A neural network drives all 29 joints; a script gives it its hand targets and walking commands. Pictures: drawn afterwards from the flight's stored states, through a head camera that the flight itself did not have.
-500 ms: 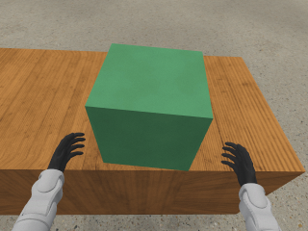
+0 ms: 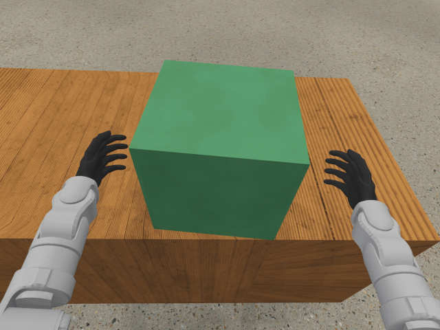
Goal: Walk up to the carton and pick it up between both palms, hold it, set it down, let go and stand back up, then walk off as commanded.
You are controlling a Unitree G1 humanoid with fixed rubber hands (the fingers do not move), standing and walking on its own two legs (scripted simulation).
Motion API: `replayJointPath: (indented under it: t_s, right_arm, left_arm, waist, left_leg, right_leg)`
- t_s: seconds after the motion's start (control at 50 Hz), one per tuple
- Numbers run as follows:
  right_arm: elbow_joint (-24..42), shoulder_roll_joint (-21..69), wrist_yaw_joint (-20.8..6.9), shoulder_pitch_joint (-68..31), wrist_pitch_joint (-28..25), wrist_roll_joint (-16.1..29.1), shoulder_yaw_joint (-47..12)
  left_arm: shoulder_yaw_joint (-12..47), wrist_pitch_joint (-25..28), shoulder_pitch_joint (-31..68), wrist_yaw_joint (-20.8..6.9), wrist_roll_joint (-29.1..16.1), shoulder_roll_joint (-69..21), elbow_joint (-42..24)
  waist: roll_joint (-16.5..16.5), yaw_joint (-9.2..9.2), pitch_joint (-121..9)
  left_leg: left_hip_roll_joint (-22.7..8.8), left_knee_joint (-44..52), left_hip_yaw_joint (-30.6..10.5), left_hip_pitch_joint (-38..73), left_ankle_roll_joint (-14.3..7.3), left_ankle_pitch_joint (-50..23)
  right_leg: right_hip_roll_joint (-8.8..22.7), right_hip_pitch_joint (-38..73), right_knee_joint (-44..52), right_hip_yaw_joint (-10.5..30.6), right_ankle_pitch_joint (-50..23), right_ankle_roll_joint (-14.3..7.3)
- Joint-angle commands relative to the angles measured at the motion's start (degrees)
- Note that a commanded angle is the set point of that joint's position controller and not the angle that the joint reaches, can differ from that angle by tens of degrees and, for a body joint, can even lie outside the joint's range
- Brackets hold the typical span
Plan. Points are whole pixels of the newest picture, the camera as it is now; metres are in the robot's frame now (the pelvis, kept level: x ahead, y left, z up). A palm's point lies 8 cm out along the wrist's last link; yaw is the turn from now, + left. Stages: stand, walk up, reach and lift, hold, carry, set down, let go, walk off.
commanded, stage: reach and lift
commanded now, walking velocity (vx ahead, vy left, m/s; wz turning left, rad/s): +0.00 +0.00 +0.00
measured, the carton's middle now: (220, 152) +0.50 +0.01 +0.00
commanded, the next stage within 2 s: none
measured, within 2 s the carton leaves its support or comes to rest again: neither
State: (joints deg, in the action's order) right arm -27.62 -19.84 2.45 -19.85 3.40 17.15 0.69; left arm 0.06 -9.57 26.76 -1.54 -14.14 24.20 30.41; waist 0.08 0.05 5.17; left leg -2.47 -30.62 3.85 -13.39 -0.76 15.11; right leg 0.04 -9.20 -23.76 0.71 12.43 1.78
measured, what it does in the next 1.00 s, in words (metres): stands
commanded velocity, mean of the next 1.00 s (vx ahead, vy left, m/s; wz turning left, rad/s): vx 0.00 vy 0.00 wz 0.00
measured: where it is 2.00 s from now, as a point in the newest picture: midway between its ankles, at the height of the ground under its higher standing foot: outside the picture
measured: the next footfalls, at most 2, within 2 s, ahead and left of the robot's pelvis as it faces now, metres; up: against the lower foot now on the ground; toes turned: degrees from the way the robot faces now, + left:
none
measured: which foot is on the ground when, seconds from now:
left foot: down 0.00-1.00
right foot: down 0.00-1.00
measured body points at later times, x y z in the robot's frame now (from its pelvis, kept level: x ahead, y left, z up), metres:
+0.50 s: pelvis +0.00 +0.00 +0.00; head +0.04 +0.02 +0.45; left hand +0.44 +0.25 +0.14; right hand +0.42 -0.23 +0.12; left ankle +0.02 +0.10 -0.74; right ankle +0.01 -0.15 -0.74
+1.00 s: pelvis +0.01 +0.00 +0.00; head +0.06 +0.02 +0.45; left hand +0.48 +0.25 +0.17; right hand +0.47 -0.24 +0.16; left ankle +0.02 +0.10 -0.74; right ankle +0.01 -0.15 -0.74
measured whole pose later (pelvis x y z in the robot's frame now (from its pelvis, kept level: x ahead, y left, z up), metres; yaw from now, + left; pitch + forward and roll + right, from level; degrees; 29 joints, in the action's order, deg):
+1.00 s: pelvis +0.01 +0.00 +0.00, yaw +0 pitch +5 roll -2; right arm -52.0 -26.7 0.7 -53.9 12.6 20.7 0.7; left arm 5.6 -18.1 61.3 -1.3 -18.0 28.8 54.5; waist 0.0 0.0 0.6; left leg -2.5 -30.6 3.8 -21.4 -0.8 14.6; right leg 0.0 -16.7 -22.7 0.7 11.4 2.1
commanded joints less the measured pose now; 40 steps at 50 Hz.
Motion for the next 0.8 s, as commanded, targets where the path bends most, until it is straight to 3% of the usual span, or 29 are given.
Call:
replayJointPath:
  t_s: [0.0, 0.12, 0.22, 0.46, 0.78]
  right_arm:
    - [6.1, -15.2, 0.4, -28.4, 1.0, 7.4, 5.2]
    - [-1.7, -16.2, -0.6, -34.8, 4.5, 7.0, 5.6]
    - [-3.5, -17.1, -1.0, -39.4, 4.6, 7.4, 5.4]
    - [-5.2, -20.3, -1.3, -49.7, 5.2, 10.0, 4.2]
    - [-15.3, -23.3, -2.7, -62.6, 8.0, 11.1, 3.4]
  left_arm:
    - [-4.4, -0.9, 28.4, 0.6, -8.0, 12.4, -6.7]
    - [-2.7, -2.9, 34.9, 0.8, -7.9, 12.4, 1.0]
    - [-1.3, -2.5, 40.0, 0.9, -8.6, 13.1, 3.1]
    - [-0.3, -4.2, 50.1, 1.7, -10.2, 15.9, 4.9]
    - [3.0, -7.6, 62.3, 1.9, -11.9, 16.9, 11.8]
  waist:
    - [-3.1, 0.39, -29.6]
    - [-2.9, -0.92, -29.1]
    - [-2.9, -1.86, -33.9]
    - [-3.4, -1.57, -45.2]
    - [-3.7, -2.93, -51.0]
  left_leg:
    - [1.2, 7.0, -2.8, 12.0, 6.0, -23.7]
    - [0.6, 8.1, -3.3, 9.4, 5.5, -18.6]
    - [0.5, 6.8, -3.5, 10.5, 5.5, -22.5]
    - [0.4, 3.6, -3.9, 14.3, 6.4, -34.0]
    - [-0.3, 2.4, -4.8, 15.3, 6.9, -37.2]
  right_leg:
    - [-2.7, -3.7, 3.6, -1.3, -12.6, -3.4]
    - [-2.5, -5.6, 3.7, -1.6, -9.7, -4.1]
    - [-2.8, -6.5, 3.1, -2.2, -13.0, -4.2]
    - [-3.6, -9.1, 2.2, -3.3, -21.1, -3.3]
    - [-3.9, -12.5, 2.3, -4.6, -22.4, -3.2]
